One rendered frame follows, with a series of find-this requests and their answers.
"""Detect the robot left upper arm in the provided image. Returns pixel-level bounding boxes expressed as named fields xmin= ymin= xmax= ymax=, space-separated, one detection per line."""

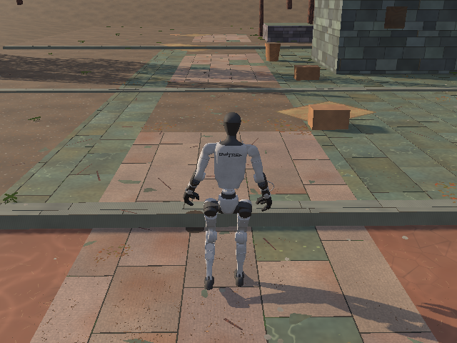
xmin=194 ymin=143 xmax=216 ymax=182

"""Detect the robot left hand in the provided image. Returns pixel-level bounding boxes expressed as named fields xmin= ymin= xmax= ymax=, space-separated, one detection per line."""
xmin=183 ymin=190 xmax=199 ymax=206

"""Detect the robot left forearm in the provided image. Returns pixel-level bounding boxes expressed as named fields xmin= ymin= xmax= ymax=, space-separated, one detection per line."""
xmin=186 ymin=170 xmax=200 ymax=194

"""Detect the left robot shin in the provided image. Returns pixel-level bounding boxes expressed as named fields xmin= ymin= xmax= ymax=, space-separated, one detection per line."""
xmin=205 ymin=231 xmax=215 ymax=280

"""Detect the robot right hand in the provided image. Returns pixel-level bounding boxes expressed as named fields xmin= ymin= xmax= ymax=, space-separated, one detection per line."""
xmin=256 ymin=197 xmax=272 ymax=211

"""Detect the robot right upper arm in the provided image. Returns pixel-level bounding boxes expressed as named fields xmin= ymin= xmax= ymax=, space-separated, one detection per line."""
xmin=246 ymin=144 xmax=265 ymax=183

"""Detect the robot right forearm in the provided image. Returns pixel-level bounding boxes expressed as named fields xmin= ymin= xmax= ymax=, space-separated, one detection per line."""
xmin=257 ymin=173 xmax=271 ymax=199

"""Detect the robot torso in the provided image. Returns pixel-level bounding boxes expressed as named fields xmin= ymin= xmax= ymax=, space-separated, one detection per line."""
xmin=214 ymin=140 xmax=247 ymax=214

